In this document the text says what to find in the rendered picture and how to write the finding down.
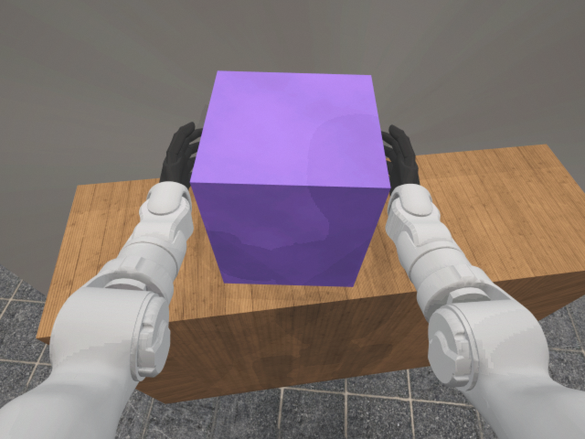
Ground pedestal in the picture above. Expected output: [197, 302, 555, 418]
[36, 145, 585, 404]

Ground right robot hand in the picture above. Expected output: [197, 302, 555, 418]
[381, 124, 420, 196]

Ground right robot upper arm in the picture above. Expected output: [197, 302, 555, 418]
[428, 299, 585, 439]

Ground robot left forearm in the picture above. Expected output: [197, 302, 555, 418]
[49, 181, 194, 368]

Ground left robot hand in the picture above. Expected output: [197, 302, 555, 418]
[159, 122, 203, 189]

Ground carton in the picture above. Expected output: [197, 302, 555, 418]
[190, 70, 391, 287]

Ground left robot upper arm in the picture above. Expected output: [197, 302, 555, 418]
[0, 287, 170, 439]

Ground robot right forearm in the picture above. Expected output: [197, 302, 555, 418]
[385, 184, 549, 365]

